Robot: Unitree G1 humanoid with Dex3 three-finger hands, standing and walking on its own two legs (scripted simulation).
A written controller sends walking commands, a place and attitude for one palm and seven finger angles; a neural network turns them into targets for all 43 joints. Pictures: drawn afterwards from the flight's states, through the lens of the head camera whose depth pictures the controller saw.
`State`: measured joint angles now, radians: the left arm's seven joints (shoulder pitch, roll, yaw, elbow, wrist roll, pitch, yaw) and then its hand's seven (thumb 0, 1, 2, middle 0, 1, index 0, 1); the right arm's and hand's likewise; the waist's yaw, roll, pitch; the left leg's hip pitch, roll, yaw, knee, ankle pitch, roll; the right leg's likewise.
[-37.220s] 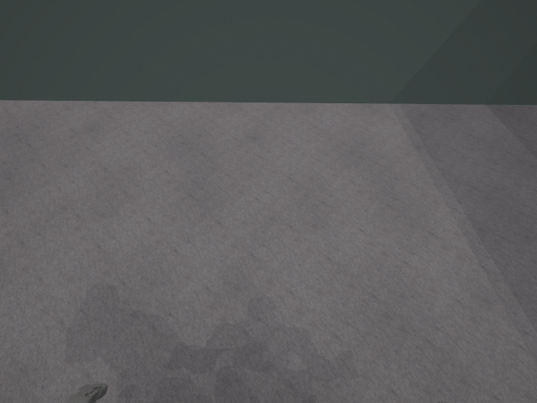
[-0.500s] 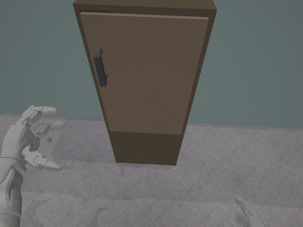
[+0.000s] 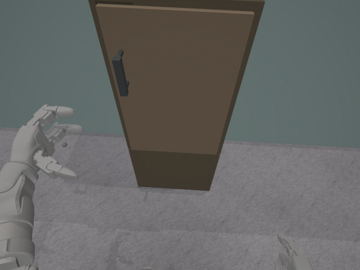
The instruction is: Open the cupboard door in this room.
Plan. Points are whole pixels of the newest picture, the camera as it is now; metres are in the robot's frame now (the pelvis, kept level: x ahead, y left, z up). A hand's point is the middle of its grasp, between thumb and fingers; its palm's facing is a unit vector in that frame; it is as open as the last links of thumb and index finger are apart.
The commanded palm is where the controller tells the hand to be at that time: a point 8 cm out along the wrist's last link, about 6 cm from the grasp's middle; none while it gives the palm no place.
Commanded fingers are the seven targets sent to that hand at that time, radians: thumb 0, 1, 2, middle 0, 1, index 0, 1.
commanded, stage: move the hooked fingers beside the handle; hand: left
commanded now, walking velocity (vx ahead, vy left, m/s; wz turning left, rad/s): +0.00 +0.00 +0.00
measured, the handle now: (122, 73) +0.61 +0.21 +0.09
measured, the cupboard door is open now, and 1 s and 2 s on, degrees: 0 0 0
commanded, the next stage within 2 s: none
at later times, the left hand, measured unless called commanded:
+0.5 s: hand (77, 120) +0.41 +0.27 +0.10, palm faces +0.00 -1.00 +0.00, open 14.0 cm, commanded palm +0.39 +0.32 +0.10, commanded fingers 0.00 -0.50 0.30 -0.30 -1.20 -0.30 -1.20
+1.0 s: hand (87, 97) +0.49 +0.27 +0.10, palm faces +0.00 -1.00 +0.00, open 14.0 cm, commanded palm +0.48 +0.32 +0.09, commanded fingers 0.00 -0.50 0.30 -0.30 -1.20 -0.30 -1.20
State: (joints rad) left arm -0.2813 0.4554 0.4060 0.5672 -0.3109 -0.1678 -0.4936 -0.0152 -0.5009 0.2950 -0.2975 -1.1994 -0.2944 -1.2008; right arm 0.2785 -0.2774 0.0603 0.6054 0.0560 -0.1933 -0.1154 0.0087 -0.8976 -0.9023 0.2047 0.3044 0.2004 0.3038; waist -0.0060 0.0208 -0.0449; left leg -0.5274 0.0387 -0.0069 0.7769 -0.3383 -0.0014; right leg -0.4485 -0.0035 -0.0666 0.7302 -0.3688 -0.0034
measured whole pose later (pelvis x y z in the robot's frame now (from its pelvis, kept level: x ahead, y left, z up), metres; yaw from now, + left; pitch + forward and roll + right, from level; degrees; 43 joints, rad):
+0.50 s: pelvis +0.00 +0.01 +0.00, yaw -1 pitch +9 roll -2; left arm -0.55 0.52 0.42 0.87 -0.23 -0.22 -0.45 -0.01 -0.50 0.30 -0.30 -1.20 -0.29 -1.20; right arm 0.34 -0.28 0.05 0.62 0.04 -0.10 -0.09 0.01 -0.90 -0.90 0.20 0.30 0.20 0.30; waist -0.06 0.01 -0.06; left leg -0.61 0.04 0.01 0.81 -0.35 0.01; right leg -0.54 -0.01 -0.05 0.76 -0.37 0.01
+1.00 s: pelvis +0.00 +0.01 -0.02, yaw -3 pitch +15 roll -3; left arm -0.87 0.73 0.50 1.22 -0.14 -0.29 -0.48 -0.01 -0.50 0.30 -0.30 -1.20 -0.30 -1.20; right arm 0.40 -0.30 0.05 0.64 0.03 0.01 -0.08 0.00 -0.90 -0.90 0.20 0.30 0.20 0.30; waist -0.15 0.00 -0.07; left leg -0.78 0.07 0.01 0.89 -0.38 0.01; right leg -0.71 0.02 -0.04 0.82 -0.39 0.00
